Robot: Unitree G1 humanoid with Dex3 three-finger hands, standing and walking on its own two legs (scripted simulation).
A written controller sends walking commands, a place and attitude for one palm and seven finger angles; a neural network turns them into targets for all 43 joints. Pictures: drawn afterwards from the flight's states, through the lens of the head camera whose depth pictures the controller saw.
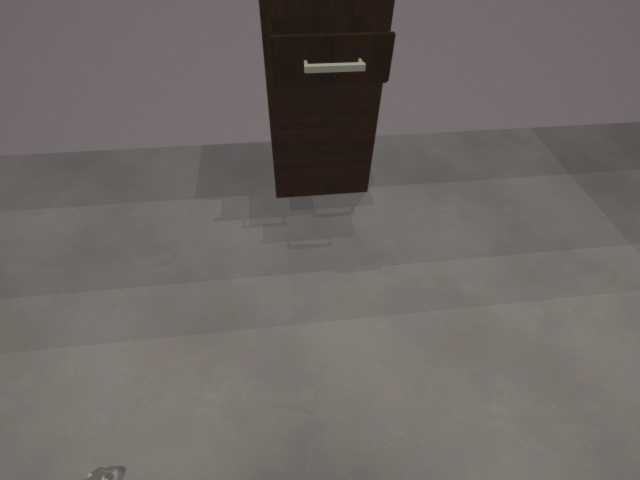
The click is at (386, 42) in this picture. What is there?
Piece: drawer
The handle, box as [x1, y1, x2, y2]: [304, 58, 365, 72]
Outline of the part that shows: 365,64 360,58 358,58 357,62 308,64 306,60 304,60 304,72 357,71 364,70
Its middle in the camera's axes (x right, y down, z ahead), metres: +0.04 -0.55 +1.22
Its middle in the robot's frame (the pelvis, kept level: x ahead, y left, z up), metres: +1.28 +0.02 -0.07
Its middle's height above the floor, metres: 0.70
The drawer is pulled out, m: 0.14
